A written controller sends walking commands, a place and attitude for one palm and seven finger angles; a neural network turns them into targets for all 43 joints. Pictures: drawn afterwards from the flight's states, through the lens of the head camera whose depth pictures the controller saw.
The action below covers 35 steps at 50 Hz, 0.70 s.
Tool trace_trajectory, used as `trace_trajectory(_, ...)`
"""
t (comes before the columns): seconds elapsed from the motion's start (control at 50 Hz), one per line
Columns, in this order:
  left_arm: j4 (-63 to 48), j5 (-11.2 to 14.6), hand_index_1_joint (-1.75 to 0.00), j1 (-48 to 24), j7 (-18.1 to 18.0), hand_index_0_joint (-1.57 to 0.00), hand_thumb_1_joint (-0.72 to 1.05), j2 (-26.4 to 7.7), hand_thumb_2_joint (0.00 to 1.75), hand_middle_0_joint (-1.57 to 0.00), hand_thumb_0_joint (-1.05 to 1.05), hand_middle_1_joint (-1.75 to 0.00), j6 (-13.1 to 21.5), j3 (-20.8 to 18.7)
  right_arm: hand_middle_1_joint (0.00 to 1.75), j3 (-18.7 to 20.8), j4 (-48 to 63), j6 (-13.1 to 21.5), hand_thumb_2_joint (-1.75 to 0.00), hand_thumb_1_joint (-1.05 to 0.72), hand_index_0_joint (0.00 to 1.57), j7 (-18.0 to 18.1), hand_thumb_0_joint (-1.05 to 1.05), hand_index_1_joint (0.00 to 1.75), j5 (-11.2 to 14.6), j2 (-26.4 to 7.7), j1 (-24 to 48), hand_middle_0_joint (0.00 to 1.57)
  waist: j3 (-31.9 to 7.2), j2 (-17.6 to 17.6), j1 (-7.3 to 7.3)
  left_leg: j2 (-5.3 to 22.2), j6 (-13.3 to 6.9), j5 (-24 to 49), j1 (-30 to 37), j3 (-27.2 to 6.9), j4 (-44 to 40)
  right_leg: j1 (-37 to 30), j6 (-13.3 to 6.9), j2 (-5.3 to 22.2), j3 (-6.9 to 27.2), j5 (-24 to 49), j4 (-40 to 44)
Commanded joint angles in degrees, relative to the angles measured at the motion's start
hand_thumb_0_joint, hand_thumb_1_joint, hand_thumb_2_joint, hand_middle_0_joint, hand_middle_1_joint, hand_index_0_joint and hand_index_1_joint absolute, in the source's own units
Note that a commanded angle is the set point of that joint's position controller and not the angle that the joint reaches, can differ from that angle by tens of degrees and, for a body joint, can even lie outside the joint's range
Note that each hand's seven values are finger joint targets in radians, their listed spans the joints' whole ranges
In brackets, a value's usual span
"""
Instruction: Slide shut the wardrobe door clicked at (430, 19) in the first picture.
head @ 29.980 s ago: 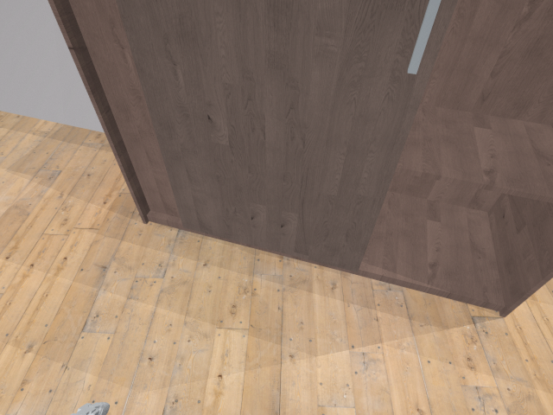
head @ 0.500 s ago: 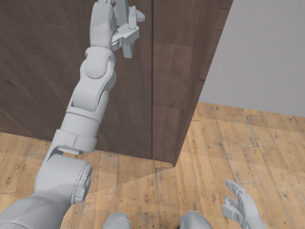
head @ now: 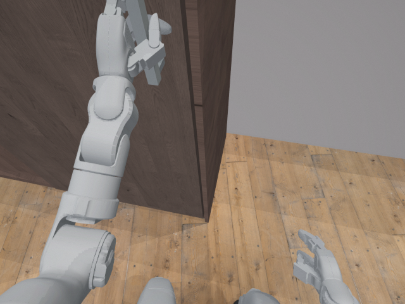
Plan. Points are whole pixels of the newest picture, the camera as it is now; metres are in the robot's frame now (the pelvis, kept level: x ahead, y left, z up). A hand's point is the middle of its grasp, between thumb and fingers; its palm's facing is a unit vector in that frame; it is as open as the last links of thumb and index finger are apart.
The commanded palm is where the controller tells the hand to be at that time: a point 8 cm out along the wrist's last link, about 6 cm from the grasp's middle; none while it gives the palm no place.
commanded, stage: step sideways, sliding the door along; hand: left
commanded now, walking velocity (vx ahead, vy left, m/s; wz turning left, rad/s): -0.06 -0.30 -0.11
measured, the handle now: (146, 22) +0.46 +0.15 +0.27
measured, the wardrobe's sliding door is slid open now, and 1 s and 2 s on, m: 0.00 0.00 0.00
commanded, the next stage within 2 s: stop walking and hold the door there in 0.22 s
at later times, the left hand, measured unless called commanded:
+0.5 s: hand (161, 42) +0.43 +0.12 +0.26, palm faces +0.41 -0.89 -0.19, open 6.3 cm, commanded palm +0.38 +0.16 +0.26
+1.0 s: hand (162, 42) +0.42 +0.12 +0.26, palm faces +0.29 -0.95 -0.09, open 6.2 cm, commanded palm +0.38 +0.15 +0.26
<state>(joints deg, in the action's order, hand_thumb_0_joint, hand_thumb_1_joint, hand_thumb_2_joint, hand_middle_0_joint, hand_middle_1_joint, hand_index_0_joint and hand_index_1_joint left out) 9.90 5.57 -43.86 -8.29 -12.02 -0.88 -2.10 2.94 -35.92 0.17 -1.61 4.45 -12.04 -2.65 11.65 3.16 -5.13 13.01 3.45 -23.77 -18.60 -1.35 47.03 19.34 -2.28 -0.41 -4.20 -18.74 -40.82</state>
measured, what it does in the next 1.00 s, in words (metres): steps on the spot: left foot, then right foot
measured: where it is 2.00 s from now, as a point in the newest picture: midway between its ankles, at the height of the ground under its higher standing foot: outside the picture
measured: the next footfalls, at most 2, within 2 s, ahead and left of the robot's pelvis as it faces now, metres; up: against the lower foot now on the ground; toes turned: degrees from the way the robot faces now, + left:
left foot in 0.10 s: +0.04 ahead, +0.16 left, +0.00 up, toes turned +9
right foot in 0.30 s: +0.07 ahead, -0.20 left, +0.00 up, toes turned -3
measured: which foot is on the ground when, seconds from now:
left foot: up 0.00-0.08, down 0.10-0.36, up 0.38-0.62, down 0.64-1.00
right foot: down 0.00-0.12, up 0.14-0.28, down 0.30-1.00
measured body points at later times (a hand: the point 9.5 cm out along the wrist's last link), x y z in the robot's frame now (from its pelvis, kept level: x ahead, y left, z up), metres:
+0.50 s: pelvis +0.02 -0.11 +0.02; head +0.09 -0.14 +0.47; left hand +0.40 +0.17 +0.27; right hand +0.22 -0.35 -0.08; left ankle +0.00 +0.06 -0.66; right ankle +0.03 -0.19 -0.71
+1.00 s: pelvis +0.02 -0.08 +0.02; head +0.00 -0.07 +0.47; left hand +0.40 +0.17 +0.27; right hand +0.12 -0.36 -0.06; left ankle +0.02 +0.00 -0.71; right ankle +0.03 -0.19 -0.71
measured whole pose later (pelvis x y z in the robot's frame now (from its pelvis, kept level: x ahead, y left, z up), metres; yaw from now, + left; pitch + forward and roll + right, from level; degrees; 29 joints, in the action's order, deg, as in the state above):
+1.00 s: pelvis +0.02 -0.08 +0.02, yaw -8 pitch +1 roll -1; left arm 12.5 5.1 -23.4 -8.7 -23.7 -0.3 -17.1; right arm -0.7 -38.9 1.2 4.8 2.5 -14.9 -13.3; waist -4.6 0.4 1.6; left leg 1.4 -2.7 -16.2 -12.9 8.6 28.2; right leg 15.1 -0.3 -3.7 4.6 -10.5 -25.1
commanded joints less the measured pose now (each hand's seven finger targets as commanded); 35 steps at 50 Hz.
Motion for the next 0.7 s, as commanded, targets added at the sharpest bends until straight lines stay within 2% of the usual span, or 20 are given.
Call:
trace_trajectory(0.0, -28.0, -0.7, -1.4, -32.2, 5.4, -0.45, 0.9, 6.0, 0.9, -0.45, 0.0, -1.4, 8.9, 15.3, 0.3, 1.3, 6.9, 4.9, -0.9, -0.9, 0.2, 1.9, 0.0, 0.3, -0.4, -3.5, 5.6, 0.2, -34.4, -13.2, 6.17, -8.5, -2.1, -6.9, -5.0, 2.9, -1.7, -28.6, -7.1, 14.7, 17.5, 67.7, 7.0)
trace_trajectory(0.04, -28.2, -0.8, -1.4, -31.6, 5.1, -0.45, 0.9, 6.4, 0.9, -0.45, 0.0, -1.4, 9.8, 15.8, 0.3, 1.7, 7.2, 4.0, -0.9, -0.9, 0.2, 1.9, 0.0, 0.3, -0.8, -3.9, 4.9, 0.2, -37.2, -11.0, 6.91, -6.0, -2.1, 14.1, 10.2, 6.4, -16.9, -21.8, -3.5, 10.6, 10.8, 60.8, 2.9)
trace_trajectory(0.06, -28.0, -0.2, -1.4, -30.6, 5.5, -0.45, 0.9, 6.3, 0.9, -0.45, 0.0, -1.4, 9.8, 15.8, 0.3, 2.8, 7.7, 3.6, -0.9, -0.9, 0.2, 1.7, 0.0, 0.3, -0.6, -5.9, 4.1, 0.2, -39.5, -6.6, 6.91, 1.6, -4.7, 38.4, 24.1, 1.5, -18.4, -9.9, 0.0, 7.8, 7.9, 45.8, 0.2)
trace_trajectory(0.08, -26.7, 0.7, -1.4, -28.9, 6.4, -0.45, 0.9, 7.3, 0.9, -0.45, 0.0, -1.4, 9.4, 16.2, 0.3, 3.9, 9.0, 3.0, -0.9, -0.9, 0.2, 0.9, 0.0, 0.3, -0.8, -8.4, 3.5, 0.2, -39.9, 3.5, 6.68, 12.8, -10.4, 57.9, 32.5, -9.1, -16.1, 2.7, 3.1, 2.7, 6.3, 14.8, -4.2)
trace_trajectory(0.1, -23.5, 0.5, -1.4, -29.5, 7.0, -0.45, 0.9, 7.2, 0.9, -0.45, 0.0, -1.4, 8.7, 15.4, 0.3, 4.0, 11.0, 1.8, -0.9, -0.9, 0.2, -0.6, 0.0, 0.3, -0.3, -9.5, 3.0, 0.2, -39.9, 7.4, 5.87, 17.3, -12.8, 56.0, 33.9, -11.0, -18.4, 8.2, 2.2, 1.6, 8.0, -7.3, -12.5)
trace_trajectory(0.12, -26.0, 0.0, -1.4, -31.9, 7.1, -0.45, 0.9, 7.0, 0.9, -0.45, 0.0, -1.4, 9.0, 14.8, 0.3, 3.5, 11.3, 2.1, -0.9, -0.9, 0.2, -0.9, 0.0, 0.3, -1.2, -7.9, 4.1, 0.2, -36.7, 11.4, 5.38, 17.5, -13.8, 51.9, 31.3, -8.3, -18.5, 11.1, 2.1, 1.9, 9.9, -9.2, -16.3)
trace_trajectory(0.16, -26.9, 0.2, -1.4, -32.1, 6.8, -0.45, 0.9, 5.3, 0.9, -0.45, 0.0, -1.4, 8.8, 13.5, 0.3, 3.1, 10.4, 2.8, -0.9, -0.9, 0.2, -1.2, 0.0, 0.3, -1.1, -7.8, 3.2, 0.2, -32.1, 13.6, 5.6, 14.6, -12.0, 55.1, 31.1, -1.3, -16.3, 12.6, 2.2, 3.0, 8.6, -5.7, -11.5)
trace_trajectory(0.24, -26.8, 0.4, -1.4, -27.7, 6.1, -0.45, 0.9, 1.3, 0.9, -0.45, 0.0, -1.4, 7.8, 10.0, 0.3, 2.5, 11.3, 3.7, -0.9, -0.9, 0.2, -1.1, 0.0, 0.3, -0.4, -8.5, 2.7, 0.2, -32.0, 12.5, 6.19, 9.2, -6.3, 54.8, 26.5, 5.9, -12.4, -1.4, 2.5, -1.0, 2.0, 4.1, 3.8)
trace_trajectory(0.26, -27.4, 0.1, -1.4, -26.2, 5.9, -0.45, 0.9, -0.1, 0.9, -0.45, 0.0, -1.4, 7.7, 8.7, 0.3, 2.3, 11.5, 4.2, -0.9, -0.9, 0.2, -1.0, 0.0, 0.3, 0.0, -8.4, 2.7, 0.2, -32.0, 11.6, 5.87, 7.1, -6.7, 52.2, 25.2, 7.6, -9.5, -4.7, 2.5, -1.4, 1.2, 10.2, 8.5)
trace_trajectory(0.3, -27.6, -0.4, -1.4, -23.5, 5.1, -0.45, 0.9, -3.9, 0.9, -0.45, 0.0, -1.4, 7.0, 6.0, 0.3, 1.9, 11.2, 5.1, -0.9, -0.9, 0.2, -0.3, 0.0, 0.3, 0.7, -7.3, 2.6, 0.2, -33.9, 0.7, 6.39, -0.6, -7.1, 40.1, 18.6, 10.4, -1.7, -12.1, 0.8, 4.1, 5.3, 43.5, 13.3)
trace_trajectory(0.32, -6.4, -2.3, -1.4, -7.7, 1.7, -0.45, 0.9, -37.3, 0.9, -0.45, 0.0, -1.4, 6.3, -28.0, 0.3, 3.4, 7.1, 4.3, -0.9, -0.9, 0.2, 1.3, 0.0, 0.3, -0.4, -9.5, -1.0, 0.2, -34.6, -12.2, 4.67, -4.1, -0.7, 20.7, 6.2, 11.8, 4.8, -18.4, -2.2, 10.0, 14.0, 63.2, 10.9)
trace_trajectory(0.34, -11.5, -2.1, -1.4, -7.1, 2.7, -0.45, 0.9, -28.2, 0.9, -0.45, 0.0, -1.4, 6.8, -19.1, 0.3, 2.6, 9.0, 3.6, -0.9, -0.9, 0.2, 2.2, 0.0, 0.3, -0.6, -7.4, 0.7, 0.2, -34.0, -18.3, 2.4, -8.8, -0.4, -8.3, -6.5, 7.0, 12.4, -27.1, -4.9, 15.2, 19.8, 74.6, 9.3)
trace_trajectory(0.38, -16.9, -1.1, -1.4, -8.5, 2.0, -0.45, 0.9, -27.5, 0.9, -0.45, 0.0, -1.4, 7.3, -20.3, 0.3, 0.0, 8.1, 5.7, -0.9, -0.9, 0.2, 3.4, 0.0, 0.3, -0.7, -5.2, 1.9, 0.2, -33.8, -11.1, 1.98, -8.6, -1.5, -15.0, -12.1, 1.4, 14.6, -28.5, -8.0, 19.3, 24.7, 75.1, 8.7)
trace_trajectory(0.4, -16.6, -1.3, -1.4, -7.9, 1.2, -0.45, 0.9, -28.8, 0.9, -0.45, 0.0, -1.4, 7.4, -22.4, 0.3, -0.7, 6.9, 6.2, -0.9, -0.9, 0.2, 4.0, 0.0, 0.3, -1.1, -5.7, 1.9, 0.2, -34.7, -6.4, 2.56, -8.7, -1.7, -13.5, -11.1, 1.4, 9.3, -28.9, -8.5, 19.7, 23.5, 74.5, 8.2)
trace_trajectory(0.48, -19.3, -1.4, -1.4, -4.7, 0.4, -0.45, 0.9, -27.8, 0.9, -0.45, 0.0, -1.4, 8.4, -22.7, 0.3, -1.7, 7.4, 6.4, -0.9, -0.9, 0.2, 5.9, 0.0, 0.3, -1.4, -6.2, 2.0, 0.2, -40.0, -13.3, 3.03, -13.4, -1.7, -3.1, -4.7, 5.3, -3.7, -31.3, -4.6, 14.7, 18.7, 71.6, 8.7)
trace_trajectory(0.54, -19.6, -1.4, -1.4, -2.1, 0.3, -0.45, 0.9, -26.5, 0.9, -0.45, 0.0, -1.4, 7.8, -20.8, 0.3, -1.2, 7.8, 5.1, -0.9, -0.9, 0.2, 6.3, 0.0, 0.3, -0.9, -7.8, 1.5, 0.2, -38.3, -10.8, 3.64, -13.3, -2.5, 4.9, 1.1, 5.0, -14.0, -27.6, -2.7, 14.3, 18.0, 63.9, 9.8)
trace_trajectory(0.58, -20.7, -1.0, -1.4, -2.2, 0.2, -0.45, 0.9, -26.3, 0.9, -0.45, 0.0, -1.4, 7.6, -19.8, 0.3, -0.3, 7.5, 4.4, -0.9, -0.9, 0.2, 6.1, 0.0, 0.3, -0.7, -9.4, 0.9, 0.2, -37.4, -8.2, 4.19, -10.1, -3.4, 18.1, 10.3, 4.3, -20.8, -20.6, -0.5, 12.1, 16.2, 52.7, 10.6)
trace_trajectory(0.62, -20.5, -0.7, -1.4, -0.6, 0.5, -0.45, 0.9, -25.3, 0.9, -0.45, 0.0, -1.4, 7.2, -18.4, 0.3, 0.5, 8.0, 3.9, -0.9, -0.9, 0.2, 5.5, 0.0, 0.3, 0.0, -11.4, 1.2, 0.2, -35.4, -1.2, 3.24, -3.2, -5.7, 36.1, 18.5, 0.7, -17.5, -10.5, 3.1, 7.1, 13.9, 36.5, 14.2)
trace_trajectory(0.66, -17.2, -1.2, -1.4, 1.3, 1.0, -0.45, 0.9, -22.8, 0.9, -0.45, 0.0, -1.4, 6.7, -16.1, 0.3, 0.3, 7.8, 4.1, -0.9, -0.9, 0.2, 5.1, 0.0, 0.3, -0.4, -11.1, 1.1, 0.2, -33.4, 1.8, 3.87, -2.9, -5.5, 34.4, 18.5, 0.7, -17.9, -8.2, 2.7, 5.1, 13.8, 29.9, 16.3)
trace_trajectory(0.68, -17.1, -1.4, -1.4, 1.0, 0.8, -0.45, 0.9, -24.8, 0.9, -0.45, 0.0, -1.4, 6.8, -17.4, 0.3, -0.2, 7.6, 4.0, -0.9, -0.9, 0.2, 5.4, 0.0, 0.3, -0.8, -11.0, 0.5, 0.2, -32.6, 3.9, 4.16, -2.5, -5.5, 34.0, 17.5, 0.3, -19.5, -8.0, 2.1, 4.0, 12.1, 26.7, 15.4)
